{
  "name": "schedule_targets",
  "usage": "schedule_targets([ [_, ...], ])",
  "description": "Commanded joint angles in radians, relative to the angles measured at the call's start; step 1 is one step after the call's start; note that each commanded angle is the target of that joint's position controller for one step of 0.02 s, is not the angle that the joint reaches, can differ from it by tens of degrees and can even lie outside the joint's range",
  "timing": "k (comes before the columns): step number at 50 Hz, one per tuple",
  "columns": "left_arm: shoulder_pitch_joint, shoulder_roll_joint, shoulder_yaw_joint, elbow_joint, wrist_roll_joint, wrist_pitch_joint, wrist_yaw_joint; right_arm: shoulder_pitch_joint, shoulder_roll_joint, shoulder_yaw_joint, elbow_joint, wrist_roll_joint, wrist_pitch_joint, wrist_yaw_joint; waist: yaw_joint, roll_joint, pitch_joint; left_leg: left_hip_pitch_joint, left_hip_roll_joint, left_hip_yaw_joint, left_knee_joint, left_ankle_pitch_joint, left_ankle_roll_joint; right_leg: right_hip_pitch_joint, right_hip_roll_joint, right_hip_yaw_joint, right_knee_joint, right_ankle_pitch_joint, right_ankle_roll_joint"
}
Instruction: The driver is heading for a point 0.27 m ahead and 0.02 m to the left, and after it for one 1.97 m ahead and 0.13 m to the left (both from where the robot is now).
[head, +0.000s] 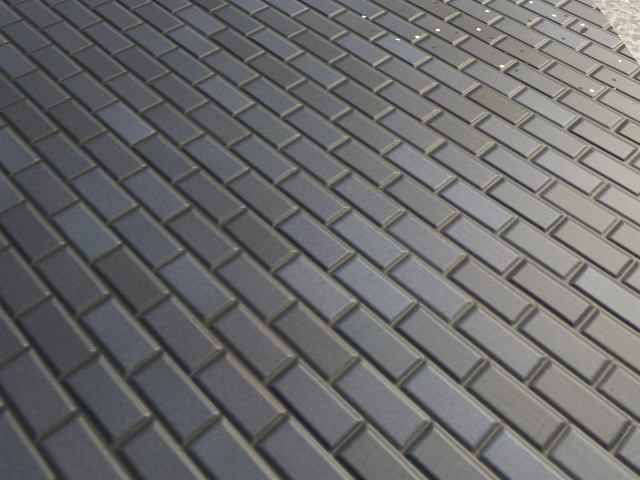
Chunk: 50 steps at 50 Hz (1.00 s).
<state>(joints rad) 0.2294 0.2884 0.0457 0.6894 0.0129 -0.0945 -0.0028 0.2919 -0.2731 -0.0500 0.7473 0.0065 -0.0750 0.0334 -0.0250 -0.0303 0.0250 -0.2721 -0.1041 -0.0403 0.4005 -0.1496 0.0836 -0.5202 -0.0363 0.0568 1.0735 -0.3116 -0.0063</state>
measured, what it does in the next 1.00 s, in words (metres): walks ahead: right foot, then left foot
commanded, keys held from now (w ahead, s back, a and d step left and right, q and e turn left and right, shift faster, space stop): w+q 0.06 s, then q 0.28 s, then no key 0.30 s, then e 0.36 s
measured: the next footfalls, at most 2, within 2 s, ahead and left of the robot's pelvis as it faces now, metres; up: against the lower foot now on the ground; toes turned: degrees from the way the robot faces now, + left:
right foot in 0.30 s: +0.35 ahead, -0.09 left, +0.00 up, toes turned +17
left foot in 0.68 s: +0.23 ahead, +0.13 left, +0.00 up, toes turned +16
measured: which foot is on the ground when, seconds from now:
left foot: down 0.00-0.30, up 0.32-0.66, down 0.68-1.00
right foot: up 0.00-0.28, down 0.30-0.76, up 0.78-1.00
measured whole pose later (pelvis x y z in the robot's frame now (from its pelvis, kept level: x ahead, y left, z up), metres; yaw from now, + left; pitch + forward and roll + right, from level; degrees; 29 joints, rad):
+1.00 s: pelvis +0.23 -0.01 -0.01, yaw +10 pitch +0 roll +1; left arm 0.22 0.30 0.07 0.76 -0.02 0.04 -0.02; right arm 0.17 -0.27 -0.06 0.69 0.01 0.02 -0.04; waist 0.01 0.02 0.04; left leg -0.24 0.05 0.08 0.58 -0.34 -0.02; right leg -0.39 -0.02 -0.05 0.78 -0.42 0.01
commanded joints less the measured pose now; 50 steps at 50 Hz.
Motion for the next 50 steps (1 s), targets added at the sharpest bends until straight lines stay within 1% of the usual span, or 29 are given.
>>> schedule_targets([
  [1, -0.007, 0.086, 0.029, -0.078, 0.009, -0.006, 0.012, -0.021, -0.148, -0.036, -0.071, 0.004, -0.013, -0.017, 0.029, 0.1, -0.046, 0.098, 0.251, -0.305, -0.195, 0.188, 0.191, -0.13, -0.036, 0.01, -0.102, 0.076, 0.038],
  [3, -0.081, 0.068, 0.023, -0.095, 0.008, -0.004, 0.017, 0.012, -0.166, -0.043, -0.056, 0.01, -0.01, -0.029, 0.007, 0.093, -0.034, 0.079, 0.23, -0.269, -0.194, 0.229, 0.174, -0.13, -0.023, 0.008, -0.227, 0.189, 0.058],
  [6, -0.184, 0.043, 0.016, -0.116, 0.008, -0.011, 0.011, 0.055, -0.173, -0.048, -0.03, 0.017, 0.013, -0.046, -0.022, 0.115, -0.036, 0.048, 0.171, -0.206, -0.118, 0.424, 0.113, -0.039, 0.041, -0.01, -0.419, 0.333, 0.063],
  [9, -0.255, 0.045, 0.018, -0.129, -0.004, -0.015, -0.003, 0.108, -0.168, -0.05, -0.011, 0.023, 0.043, -0.063, -0.045, 0.133, -0.061, 0.085, 0.169, -0.256, -0.045, 0.429, 0.074, 0.019, 0.095, -0.007, -0.519, 0.381, 0.054],
  [12, -0.251, 0.078, 0.031, -0.127, -0.005, -0.021, -0.011, 0.081, -0.164, -0.055, -0.03, 0.02, 0.064, -0.077, -0.02, 0.148, -0.07, 0.166, 0.188, -0.361, 0.051, 0.394, 0.059, 0.052, 0.107, 0.036, -0.609, 0.314, 0.03],
  [13, -0.215, 0.091, 0.037, -0.118, -0.004, -0.025, -0.01, 0.05, -0.162, -0.056, -0.046, 0.018, 0.067, -0.08, 0.003, 0.162, -0.081, 0.182, 0.184, -0.384, 0.096, 0.402, 0.047, 0.091, 0.099, 0.041, -0.639, 0.311, 0.015],
  [14, -0.147, 0.103, 0.043, -0.102, 0.003, -0.031, -0.005, 0.004, -0.153, -0.054, -0.067, 0.02, 0.068, -0.079, 0.049, 0.156, -0.113, 0.167, 0.147, -0.369, 0.183, 0.414, 0.018, 0.201, 0.076, 0.03, -0.722, 0.41, -0.01],
  [15, -0.046, 0.151, 0.054, -0.091, 0.022, -0.035, 0.003, -0.013, -0.11, -0.039, -0.098, 0.007, 0.064, -0.075, 0.086, 0.089, -0.238, 0.059, 0.099, -0.325, 0.384, 0.279, -0.02, 0.46, -0.067, 0.12, -0.677, 0.646, -0.077],
  [16, -0.014, 0.182, 0.052, -0.098, 0.036, -0.019, 0.014, 0.17, -0.029, -0.02, -0.085, -0.011, 0.059, -0.068, 0.005, -0.169, -0.357, -0.198, -0.044, -0.218, 0.661, -0.499, -0.081, 0.774, -0.342, 0.377, -0.57, 1.131, -0.231],
  [17, 0.026, 0.16, 0.055, -0.081, 0.003, 0.004, 0.008, 0.281, -0.123, -0.022, -0.074, 0.01, 0.059, -0.059, 0.007, -0.259, -0.472, -0.315, 0.002, -0.172, 0.854, -0.614, -0.107, 0.84, -0.486, 0.585, -0.574, 0.953, -0.34],
  [18, -0.02, 0.101, 0.042, -0.104, -0.003, 0.017, 0.01, 0.21, -0.192, -0.045, -0.057, 0.019, 0.074, -0.063, 0.032, -0.116, -0.372, -0.355, 0.049, -0.163, 0.936, -0.515, -0.143, 0.732, -0.401, 0.511, -0.622, 0.742, -0.308],
  [19, -0.066, 0.067, 0.028, -0.108, -0.002, 0.031, 0.012, 0.109, -0.207, -0.053, -0.075, 0.018, 0.092, -0.069, 0.042, -0.047, -0.263, -0.378, 0.068, -0.117, 0.935, -0.437, -0.164, 0.618, -0.322, 0.382, -0.652, 0.621, -0.256],
  [20, -0.104, 0.054, 0.017, -0.105, 0.001, 0.043, 0.011, 0.064, -0.193, -0.056, -0.082, 0.013, 0.11, -0.075, 0.032, -0.023, -0.188, -0.365, 0.085, -0.1, 0.909, -0.399, -0.175, 0.5, -0.262, 0.308, -0.686, 0.545, -0.233],
  [22, -0.149, 0.078, 0.019, -0.085, 0.016, 0.052, 0.007, 0.062, -0.127, -0.042, -0.094, 0.01, 0.128, -0.076, -0.005, -0.075, -0.1, -0.249, 0.098, -0.06, 0.802, -0.35, -0.176, 0.293, -0.184, 0.192, -0.753, 0.491, -0.217],
  [24, -0.164, 0.079, 0.021, -0.065, 0.017, 0.05, 0.002, 0.076, -0.077, -0.027, -0.09, 0.002, 0.122, -0.076, -0.018, -0.1, -0.114, -0.167, 0.096, -0.022, 0.657, -0.33, -0.174, 0.251, -0.157, 0.121, -0.766, 0.557, -0.227],
  [27, -0.164, 0.098, 0.027, -0.041, 0.002, 0.056, 0.002, 0.029, -0.067, -0.014, -0.099, -0.01, 0.115, -0.068, 0.001, -0.112, -0.168, -0.07, 0.122, -0.008, 0.461, -0.25, -0.159, 0.269, -0.181, 0.107, -0.761, 0.562, -0.246],
  [30, -0.144, 0.124, 0.031, -0.021, -0.01, 0.071, 0.002, -0.011, -0.094, -0.018, -0.107, -0.007, 0.119, -0.056, 0.018, -0.116, -0.155, 0.001, 0.119, 0.01, 0.31, -0.175, -0.131, 0.257, -0.191, 0.13, -0.77, 0.312, -0.238],
  [32, -0.151, 0.111, 0.021, -0.008, -0.018, 0.077, 0.001, -0.001, -0.087, -0.018, -0.096, -0.013, 0.117, -0.047, -0.008, -0.102, -0.121, 0.109, 0.099, 0.038, 0.128, -0.063, -0.091, 0.188, -0.164, 0.118, -0.749, 0.136, -0.193],
  [33, -0.111, 0.068, 0.004, 0.015, -0.017, 0.074, -0.003, -0.011, -0.081, -0.014, -0.102, -0.026, 0.115, -0.047, -0.01, -0.078, -0.106, 0.19, 0.117, 0.003, 0.034, -0.027, -0.064, 0.126, -0.131, 0.113, -0.739, 0.042, -0.134],
  [34, -0.076, 0.023, -0.014, 0.026, -0.001, 0.066, -0.013, -0.001, -0.123, -0.017, -0.113, -0.042, 0.113, -0.053, 0.003, 0.02, -0.112, 0.269, 0.244, -0.138, -0.024, 0.029, -0.019, 0.052, -0.074, 0.065, -0.663, -0.055, -0.054],
  [35, -0.014, -0.003, -0.016, 0.029, 0.0, 0.06, -0.019, -0.062, -0.166, -0.022, -0.112, -0.046, 0.113, -0.055, 0.08, 0.199, -0.097, 0.106, 0.335, -0.196, -0.045, -0.093, 0.044, 0.123, 0.017, -0.046, -0.617, -0.071, 0.006],
  [36, -0.07, 0.042, -0.008, 0.029, 0.005, 0.063, -0.012, -0.104, -0.119, -0.015, -0.117, -0.048, 0.103, -0.049, 0.046, 0.204, -0.059, -0.034, 0.303, -0.185, -0.095, -0.306, 0.046, 0.228, 0.013, -0.045, -0.586, 0.003, 0.03],
  [37, -0.112, 0.081, 0.006, 0.022, -0.003, 0.07, -0.006, -0.122, -0.11, -0.014, -0.12, -0.051, 0.093, -0.05, 0.037, 0.192, -0.01, -0.057, 0.263, -0.154, -0.105, -0.387, 0.015, 0.211, 0.028, -0.05, -0.565, 0.052, 0.033],
  [38, -0.108, 0.091, 0.013, 0.03, -0.007, 0.077, 0.002, -0.123, -0.134, -0.022, -0.115, -0.047, 0.086, -0.053, 0.034, 0.205, 0.015, -0.056, 0.257, -0.141, -0.107, -0.372, 0.001, 0.187, 0.036, -0.054, -0.542, 0.068, 0.029],
  [40, -0.079, 0.11, 0.024, 0.03, -0.013, 0.089, 0.007, -0.102, -0.159, -0.034, -0.109, -0.03, 0.077, -0.063, 0.029, 0.226, 0.034, -0.031, 0.3, -0.15, -0.096, -0.257, 0.023, 0.135, 0.037, -0.05, -0.475, 0.049, 0.015],
  [43, -0.06, 0.095, 0.034, 0.018, -0.023, 0.095, 0.001, -0.097, -0.159, -0.043, -0.121, -0.022, 0.077, -0.083, 0.013, 0.215, -0.002, 0.029, 0.408, -0.185, -0.053, 0.071, 0.109, 0.056, 0.022, -0.061, -0.258, -0.116, 0.006],
  [45, -0.067, 0.078, 0.036, 0.002, -0.027, 0.107, -0.005, -0.102, -0.154, -0.046, -0.121, -0.016, 0.074, -0.088, 0.003, 0.176, -0.017, 0.101, 0.464, -0.196, -0.025, 0.304, 0.151, -0.025, -0.011, -0.042, -0.143, -0.228, 0.015],
  [47, -0.05, 0.062, 0.032, -0.001, -0.032, 0.118, -0.011, -0.141, -0.16, -0.054, -0.124, -0.005, 0.08, -0.085, 0.011, 0.144, -0.042, 0.129, 0.443, -0.134, 0.011, 0.395, 0.134, 0.005, -0.019, -0.064, -0.192, -0.194, 0.024],
  [50, -0.008, 0.068, 0.038, -0.002, -0.036, 0.123, -0.027, -0.178, -0.169, -0.062, -0.118, 0.013, 0.098, -0.083, 0.035, 0.156, -0.083, 0.119, 0.397, -0.037, 0.093, 0.384, 0.08, 0.149, 0.028, -0.14, -0.401, -0.011, 0.012],
])
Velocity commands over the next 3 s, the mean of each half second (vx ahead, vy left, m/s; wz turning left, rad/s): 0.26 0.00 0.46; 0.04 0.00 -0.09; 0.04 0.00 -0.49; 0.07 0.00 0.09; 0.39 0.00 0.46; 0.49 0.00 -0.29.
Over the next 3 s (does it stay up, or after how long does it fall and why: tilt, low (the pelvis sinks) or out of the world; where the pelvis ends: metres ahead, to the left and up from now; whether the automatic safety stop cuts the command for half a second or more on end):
stays up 0.80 0.16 0.00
